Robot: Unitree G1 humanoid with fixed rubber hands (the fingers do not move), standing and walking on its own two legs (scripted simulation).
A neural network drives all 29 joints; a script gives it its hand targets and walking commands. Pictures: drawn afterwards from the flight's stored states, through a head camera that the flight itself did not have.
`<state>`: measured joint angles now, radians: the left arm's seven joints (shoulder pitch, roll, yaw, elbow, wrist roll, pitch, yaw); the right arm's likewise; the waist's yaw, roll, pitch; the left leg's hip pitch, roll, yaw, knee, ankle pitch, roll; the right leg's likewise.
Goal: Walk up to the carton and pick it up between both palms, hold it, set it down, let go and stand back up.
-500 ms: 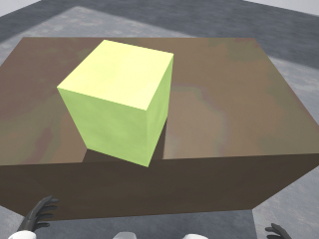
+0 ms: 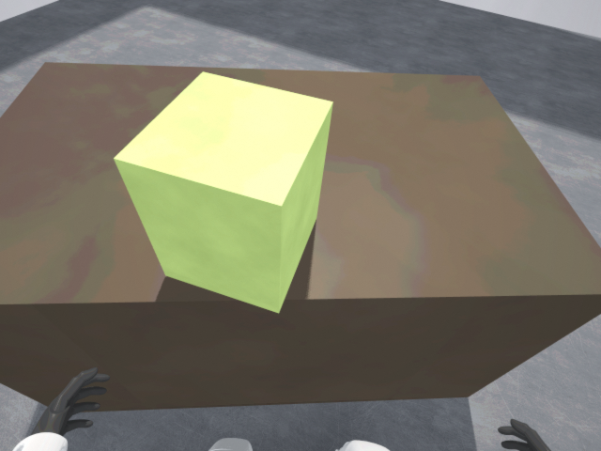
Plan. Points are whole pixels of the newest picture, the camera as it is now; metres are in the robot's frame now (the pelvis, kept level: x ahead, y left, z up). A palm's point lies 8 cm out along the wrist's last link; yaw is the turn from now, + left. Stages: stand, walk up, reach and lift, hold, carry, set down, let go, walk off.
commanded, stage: walk up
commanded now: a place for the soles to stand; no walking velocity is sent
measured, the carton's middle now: (242, 196) +0.45 +0.11 +0.07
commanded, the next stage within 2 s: none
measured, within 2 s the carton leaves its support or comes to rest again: neither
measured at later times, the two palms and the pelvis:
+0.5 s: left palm (67, 445) +0.13 +0.29 -0.05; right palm out of the picture +0.09 -0.34 -0.06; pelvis -0.01 -0.03 +0.00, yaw +0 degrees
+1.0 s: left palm (80, 422) +0.16 +0.29 -0.06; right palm out of the picture +0.11 -0.34 -0.06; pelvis +0.02 -0.03 +0.00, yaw +0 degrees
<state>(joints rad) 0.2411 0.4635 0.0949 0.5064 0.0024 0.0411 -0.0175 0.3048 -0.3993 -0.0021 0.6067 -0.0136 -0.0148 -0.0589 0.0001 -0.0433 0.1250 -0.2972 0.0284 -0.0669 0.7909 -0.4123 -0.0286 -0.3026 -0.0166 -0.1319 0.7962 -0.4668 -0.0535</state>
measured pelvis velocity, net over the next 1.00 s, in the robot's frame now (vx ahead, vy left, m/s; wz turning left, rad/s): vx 0.02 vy -0.03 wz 0.01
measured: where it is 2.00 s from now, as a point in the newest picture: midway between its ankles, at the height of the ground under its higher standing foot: outside the picture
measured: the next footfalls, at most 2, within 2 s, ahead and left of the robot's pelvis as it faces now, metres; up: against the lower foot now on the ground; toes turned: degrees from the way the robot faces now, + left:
left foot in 0.76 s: +0.08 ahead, +0.12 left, +0.00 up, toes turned -3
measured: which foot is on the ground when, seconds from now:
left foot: down 0.00-0.44, up 0.46-0.74, down 0.76-1.00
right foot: down 0.00-1.00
